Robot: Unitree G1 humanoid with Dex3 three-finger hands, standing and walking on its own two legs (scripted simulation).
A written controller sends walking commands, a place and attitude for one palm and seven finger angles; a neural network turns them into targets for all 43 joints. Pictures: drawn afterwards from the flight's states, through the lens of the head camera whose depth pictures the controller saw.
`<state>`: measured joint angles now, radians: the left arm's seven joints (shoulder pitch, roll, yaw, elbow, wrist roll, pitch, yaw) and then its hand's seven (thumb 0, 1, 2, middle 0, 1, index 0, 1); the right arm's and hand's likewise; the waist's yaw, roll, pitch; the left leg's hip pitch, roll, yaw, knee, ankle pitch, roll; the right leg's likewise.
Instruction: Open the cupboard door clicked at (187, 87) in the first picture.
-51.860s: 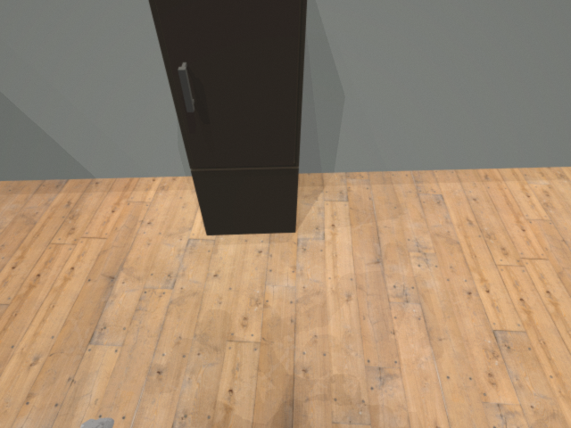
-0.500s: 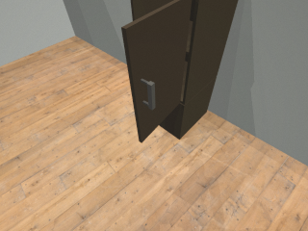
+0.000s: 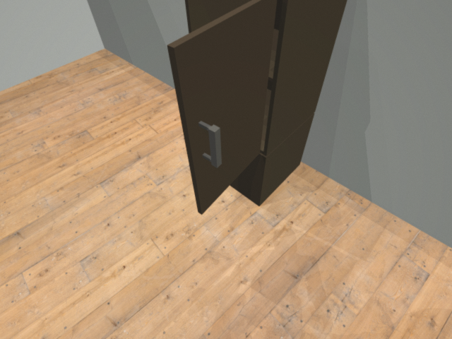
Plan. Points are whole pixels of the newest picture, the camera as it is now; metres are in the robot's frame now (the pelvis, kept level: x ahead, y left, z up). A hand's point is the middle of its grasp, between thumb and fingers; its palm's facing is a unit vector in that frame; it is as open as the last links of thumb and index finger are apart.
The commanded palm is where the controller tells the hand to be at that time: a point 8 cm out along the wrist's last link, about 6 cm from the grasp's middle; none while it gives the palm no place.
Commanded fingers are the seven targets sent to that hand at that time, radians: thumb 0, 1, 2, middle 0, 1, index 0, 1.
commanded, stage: look to check the result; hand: left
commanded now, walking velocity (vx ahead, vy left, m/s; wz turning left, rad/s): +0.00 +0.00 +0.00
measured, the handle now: (209, 144) +0.57 +0.08 -0.03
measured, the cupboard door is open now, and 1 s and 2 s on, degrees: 95 95 95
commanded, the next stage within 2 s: stand and wait in 0.36 s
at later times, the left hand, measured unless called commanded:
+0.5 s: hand out of the picture +0.06 +0.21 -0.17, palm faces +0.01 -0.96 -0.27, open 7.4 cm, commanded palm none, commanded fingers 0.00 0.90 0.90 -0.20 -0.30 -0.20 -0.30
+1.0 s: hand out of the picture +0.06 +0.21 -0.17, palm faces +0.00 -0.97 -0.26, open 7.4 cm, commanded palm none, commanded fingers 0.00 0.90 0.90 -0.20 -0.30 -0.20 -0.30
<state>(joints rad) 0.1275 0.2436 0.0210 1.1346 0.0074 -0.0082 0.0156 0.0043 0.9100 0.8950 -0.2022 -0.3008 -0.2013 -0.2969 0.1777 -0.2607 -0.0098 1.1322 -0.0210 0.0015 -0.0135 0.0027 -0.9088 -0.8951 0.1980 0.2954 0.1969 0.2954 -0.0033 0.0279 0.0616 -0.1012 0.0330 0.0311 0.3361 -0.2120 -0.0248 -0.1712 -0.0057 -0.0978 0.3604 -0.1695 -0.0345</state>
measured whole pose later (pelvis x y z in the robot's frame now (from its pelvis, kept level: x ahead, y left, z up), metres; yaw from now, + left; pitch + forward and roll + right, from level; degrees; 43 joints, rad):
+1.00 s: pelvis +0.02 +0.00 +0.00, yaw -1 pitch -1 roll +0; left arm 0.17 0.22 0.01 1.15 0.00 -0.01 0.02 0.00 0.91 0.90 -0.20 -0.30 -0.20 -0.30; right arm 0.21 -0.22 0.00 1.15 -0.02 0.00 -0.02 0.00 -0.91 -0.89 0.20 0.30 0.20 0.30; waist 0.00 0.02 0.05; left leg -0.07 0.04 0.04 0.32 -0.23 -0.02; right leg -0.14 0.00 -0.09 0.34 -0.18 -0.03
